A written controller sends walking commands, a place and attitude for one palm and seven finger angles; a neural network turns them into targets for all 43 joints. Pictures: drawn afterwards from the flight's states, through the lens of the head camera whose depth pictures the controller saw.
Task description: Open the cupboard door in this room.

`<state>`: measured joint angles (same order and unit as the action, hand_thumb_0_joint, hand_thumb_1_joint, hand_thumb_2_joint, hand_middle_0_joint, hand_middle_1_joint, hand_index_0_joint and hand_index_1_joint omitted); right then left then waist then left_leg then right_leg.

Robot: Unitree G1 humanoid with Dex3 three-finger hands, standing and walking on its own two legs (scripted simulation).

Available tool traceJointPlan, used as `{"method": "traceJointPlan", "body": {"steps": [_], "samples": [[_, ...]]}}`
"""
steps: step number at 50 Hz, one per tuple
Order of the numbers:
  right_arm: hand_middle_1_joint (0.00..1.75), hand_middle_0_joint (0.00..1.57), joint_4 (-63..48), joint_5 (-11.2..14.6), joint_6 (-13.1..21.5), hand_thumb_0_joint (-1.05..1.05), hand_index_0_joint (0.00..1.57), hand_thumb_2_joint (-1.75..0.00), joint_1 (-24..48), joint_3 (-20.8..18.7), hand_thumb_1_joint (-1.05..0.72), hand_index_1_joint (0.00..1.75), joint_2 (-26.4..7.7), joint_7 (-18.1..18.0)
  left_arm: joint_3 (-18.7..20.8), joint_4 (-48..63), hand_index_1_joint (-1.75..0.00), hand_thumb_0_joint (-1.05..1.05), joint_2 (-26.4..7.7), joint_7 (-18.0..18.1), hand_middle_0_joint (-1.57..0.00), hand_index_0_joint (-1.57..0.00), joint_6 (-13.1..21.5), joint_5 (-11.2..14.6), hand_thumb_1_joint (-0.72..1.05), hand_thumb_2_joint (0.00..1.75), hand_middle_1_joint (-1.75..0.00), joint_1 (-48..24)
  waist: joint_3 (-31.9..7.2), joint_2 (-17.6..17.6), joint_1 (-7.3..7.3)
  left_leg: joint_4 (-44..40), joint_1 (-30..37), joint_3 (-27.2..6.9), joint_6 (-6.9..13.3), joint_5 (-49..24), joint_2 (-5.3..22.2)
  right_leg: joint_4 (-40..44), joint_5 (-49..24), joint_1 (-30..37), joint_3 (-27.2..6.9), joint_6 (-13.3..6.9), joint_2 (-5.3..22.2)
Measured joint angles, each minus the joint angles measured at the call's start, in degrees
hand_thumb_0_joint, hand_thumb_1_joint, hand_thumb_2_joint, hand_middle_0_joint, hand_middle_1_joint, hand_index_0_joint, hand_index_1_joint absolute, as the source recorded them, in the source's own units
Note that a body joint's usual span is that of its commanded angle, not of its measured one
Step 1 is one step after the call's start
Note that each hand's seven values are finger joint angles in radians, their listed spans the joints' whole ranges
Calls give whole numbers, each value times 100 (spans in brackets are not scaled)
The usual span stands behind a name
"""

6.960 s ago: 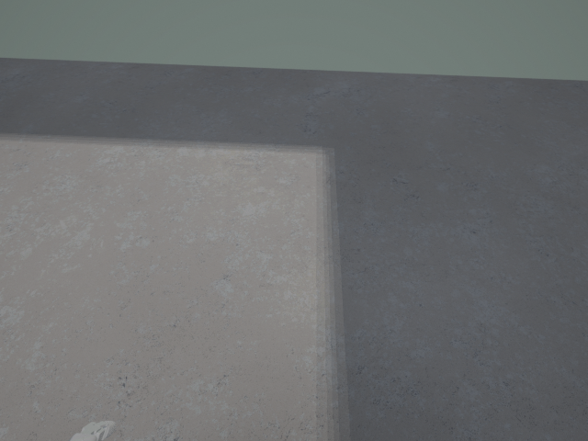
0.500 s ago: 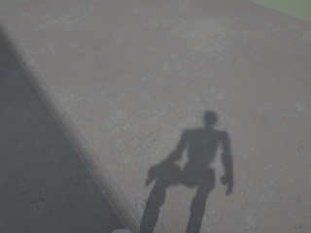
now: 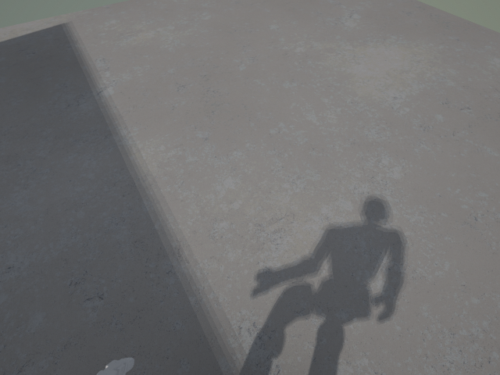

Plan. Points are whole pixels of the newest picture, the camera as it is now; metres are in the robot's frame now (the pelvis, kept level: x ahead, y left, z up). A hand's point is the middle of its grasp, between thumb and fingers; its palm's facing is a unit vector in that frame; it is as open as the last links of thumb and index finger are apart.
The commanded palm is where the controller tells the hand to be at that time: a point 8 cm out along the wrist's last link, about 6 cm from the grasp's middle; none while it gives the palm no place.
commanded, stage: turn or walk to find it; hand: left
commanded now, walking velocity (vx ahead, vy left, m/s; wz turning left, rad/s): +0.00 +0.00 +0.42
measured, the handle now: out of the picture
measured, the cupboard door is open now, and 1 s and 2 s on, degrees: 0 0 0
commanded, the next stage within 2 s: none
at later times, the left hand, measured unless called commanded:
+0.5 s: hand out of the picture -0.06 +0.21 -0.18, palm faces +0.30 -0.92 -0.24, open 7.4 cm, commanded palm none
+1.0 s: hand out of the picture -0.03 +0.23 -0.15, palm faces +0.41 -0.87 -0.26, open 7.4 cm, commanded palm none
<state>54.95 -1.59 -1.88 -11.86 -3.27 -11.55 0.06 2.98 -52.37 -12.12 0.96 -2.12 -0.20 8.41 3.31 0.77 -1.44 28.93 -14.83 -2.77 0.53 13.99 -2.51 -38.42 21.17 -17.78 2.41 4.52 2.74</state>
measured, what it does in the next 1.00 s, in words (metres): steps on the spot, turning left: right foot, then left foot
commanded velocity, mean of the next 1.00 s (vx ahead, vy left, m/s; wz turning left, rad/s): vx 0.00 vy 0.00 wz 0.42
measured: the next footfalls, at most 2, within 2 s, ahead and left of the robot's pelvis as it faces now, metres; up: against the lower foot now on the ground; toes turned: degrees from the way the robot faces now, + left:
right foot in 0.02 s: +0.04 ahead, -0.11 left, +0.00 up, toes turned -3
left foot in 0.50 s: -0.03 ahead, +0.13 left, +0.00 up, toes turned +19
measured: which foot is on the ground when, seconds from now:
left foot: down 0.00-0.02, up 0.04-0.48, down 0.50-1.00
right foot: up 0.00-0.00, down 0.02-0.50, up 0.52-1.00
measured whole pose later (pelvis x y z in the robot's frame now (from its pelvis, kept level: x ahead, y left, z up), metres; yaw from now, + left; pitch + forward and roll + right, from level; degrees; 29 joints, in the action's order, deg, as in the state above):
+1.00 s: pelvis -0.06 +0.00 +0.00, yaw +24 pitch +0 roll +1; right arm 55.6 -1.5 -2.2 -13.6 -3.6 -11.7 0.1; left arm 2.7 -51.9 -11.7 1.1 -1.8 -0.2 7.8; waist 2.8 1.0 -2.1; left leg 29.3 -16.8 -3.6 1.5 12.1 -3.9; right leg -34.3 19.0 -15.5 2.1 4.0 2.3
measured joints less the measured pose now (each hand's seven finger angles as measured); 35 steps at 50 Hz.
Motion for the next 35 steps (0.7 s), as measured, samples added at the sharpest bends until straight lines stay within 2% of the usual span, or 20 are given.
{"method": "traceJointPlan", "body": {"steps": [1,2,4,5,7,9,11,15,21,23,25,27,29,32,35], "samples": [[30,21,6,16,-14,1,21,-90,-45,-22,-91,30,-23,6,-21,41,-30,0,20,0,-20,-20,54,-4,91,90,-30,10,-24,14,-2,147,-88,-34,-46,57,-31,458,-316,185,36,-78,-12],[30,20,23,39,-33,1,21,-90,-63,-53,-91,30,-80,12,-37,45,-30,0,87,13,-20,-20,110,-31,91,90,-30,1,-7,127,-9,390,-200,-90,-64,143,5,531,-427,222,119,-295,-65],[30,20,57,35,-119,1,21,-90,-118,-118,-91,30,-156,13,-92,83,-30,0,188,17,-20,-20,164,-58,91,89,-30,33,-4,223,-44,1391,-567,-117,-122,941,-40,444,-360,238,288,-564,-28],[30,20,85,26,-167,1,21,-90,-140,-146,-91,30,-186,23,-104,101,-30,0,227,20,-20,-20,171,-60,91,89,-30,70,-12,225,-33,2000,-765,-87,-140,1128,-61,471,-340,276,347,-621,14],[30,20,138,8,-223,1,20,-90,-154,-193,-91,30,-250,57,-120,101,-30,0,291,25,-20,-20,171,-59,91,89,-30,151,-5,243,-15,3015,-1077,-14,-196,1049,-8,630,-391,389,450,-649,63],[30,20,170,1,-237,1,20,-90,-163,-219,-91,30,-294,85,-127,58,-30,0,330,34,-20,-20,166,-62,91,89,-30,223,11,250,-23,3578,-1245,36,-271,817,110,787,-478,482,557,-644,96],[30,20,194,-4,-242,1,20,-90,-183,-222,-91,30,-310,97,-128,3,-30,0,345,42,-20,-20,164,-68,91,89,-30,288,22,222,-29,3770,-1288,64,-349,685,228,892,-535,540,667,-650,140],[30,20,270,2,-275,1,20,-90,-170,-197,-91,30,-302,97,-122,-93,-30,0,334,43,-20,-20,178,-90,91,89,-30,419,56,114,32,3407,-1099,143,-449,802,405,969,-575,585,861,-636,252],[30,20,266,58,-249,1,20,-90,79,-104,-91,30,-228,84,-61,-247,-30,0,167,21,-20,-20,148,-139,91,89,-30,585,144,-92,217,1999,-535,467,-408,1199,474,777,-536,458,1102,-519,472],[30,20,201,77,-192,1,20,-90,185,-67,-91,30,-194,77,-21,-312,-30,0,70,18,-20,-20,122,-139,91,89,-30,630,156,-162,262,1416,-296,600,-361,1089,446,617,-485,372,1185,-445,555],[30,20,100,77,-92,1,20,-90,248,-33,-91,30,-183,83,25,-358,-30,0,-29,15,-20,-20,73,-106,91,89,-30,706,118,-197,269,554,37,704,-225,532,422,304,-357,222,1271,-337,641],[30,20,37,49,-2,1,20,-90,349,-11,-91,30,-83,81,83,-410,-30,0,-179,22,-20,-20,-51,-76,91,89,-30,713,148,-385,306,617,-24,740,88,457,294,-410,280,-96,945,-191,680],[30,20,-18,32,53,1,20,-90,378,33,-91,30,-13,51,111,-479,-30,0,-260,39,-20,-20,-187,-80,91,89,-30,690,118,-412,313,591,-21,705,187,486,267,-1312,709,-448,546,-117,510],[30,20,-38,29,83,1,20,-90,362,94,-91,30,47,-8,135,-507,-30,0,-309,-4,-20,-20,-202,-78,91,89,-30,599,75,-373,296,214,112,586,215,265,209,-2130,426,-768,224,-43,357],[30,20,-27,45,106,1,21,-90,316,125,-91,30,76,-26,123,-435,-30,0,-300,-27,-20,-20,-139,-68,91,90,-30,511,29,-321,289,-141,227,481,271,28,133,-2300,182,-859,62,32,309]]}}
